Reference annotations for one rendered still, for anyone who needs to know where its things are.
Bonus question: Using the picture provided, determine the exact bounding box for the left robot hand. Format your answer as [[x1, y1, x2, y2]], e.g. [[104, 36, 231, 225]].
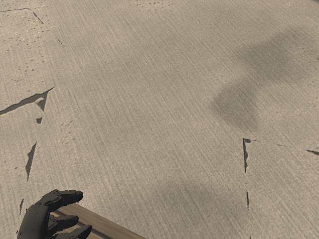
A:
[[16, 189, 93, 239]]

